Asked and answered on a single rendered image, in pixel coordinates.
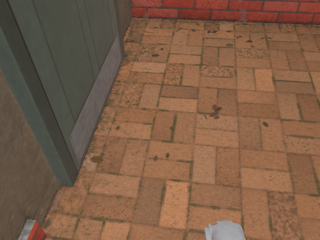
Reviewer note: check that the robot right thigh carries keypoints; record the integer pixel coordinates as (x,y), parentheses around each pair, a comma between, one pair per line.
(223,230)

